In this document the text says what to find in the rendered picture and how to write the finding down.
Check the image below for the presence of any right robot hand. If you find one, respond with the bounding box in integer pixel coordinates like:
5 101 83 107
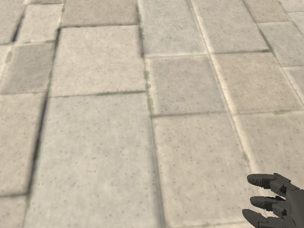
242 173 304 228

